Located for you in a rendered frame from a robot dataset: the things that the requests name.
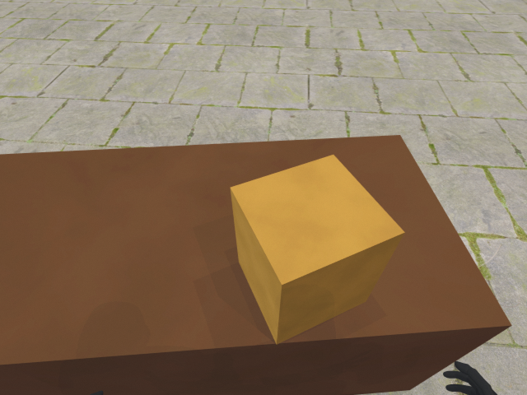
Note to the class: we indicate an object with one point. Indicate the right robot hand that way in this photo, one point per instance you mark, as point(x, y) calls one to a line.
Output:
point(479, 386)

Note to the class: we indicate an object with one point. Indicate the pedestal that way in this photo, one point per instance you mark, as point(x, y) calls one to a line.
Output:
point(119, 272)

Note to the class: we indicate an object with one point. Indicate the carton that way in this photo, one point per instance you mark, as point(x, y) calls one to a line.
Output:
point(312, 243)

